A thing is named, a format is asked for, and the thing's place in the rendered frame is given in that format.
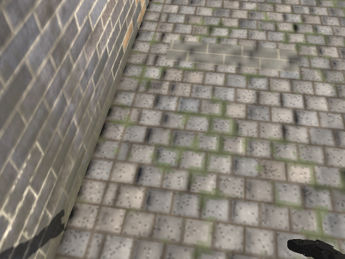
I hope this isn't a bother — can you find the robot right hand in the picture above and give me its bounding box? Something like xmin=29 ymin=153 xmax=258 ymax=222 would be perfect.
xmin=287 ymin=239 xmax=345 ymax=259

